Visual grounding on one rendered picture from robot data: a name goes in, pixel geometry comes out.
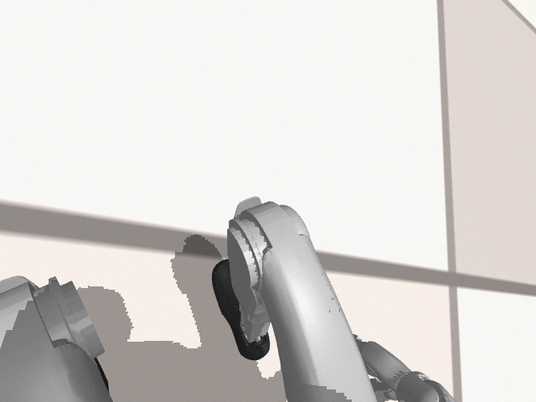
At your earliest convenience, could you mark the right robot foot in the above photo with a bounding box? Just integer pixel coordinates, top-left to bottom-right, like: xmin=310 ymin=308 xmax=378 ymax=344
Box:
xmin=212 ymin=259 xmax=270 ymax=360

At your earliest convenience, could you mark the right robot hand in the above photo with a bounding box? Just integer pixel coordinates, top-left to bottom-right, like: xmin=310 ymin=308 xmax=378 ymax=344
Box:
xmin=353 ymin=334 xmax=412 ymax=402

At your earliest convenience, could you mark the right robot arm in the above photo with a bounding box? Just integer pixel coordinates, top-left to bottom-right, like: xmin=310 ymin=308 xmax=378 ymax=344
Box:
xmin=395 ymin=371 xmax=456 ymax=402

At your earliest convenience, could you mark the left robot foot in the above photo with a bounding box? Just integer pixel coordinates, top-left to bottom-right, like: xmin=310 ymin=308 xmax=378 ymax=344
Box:
xmin=95 ymin=358 xmax=109 ymax=392

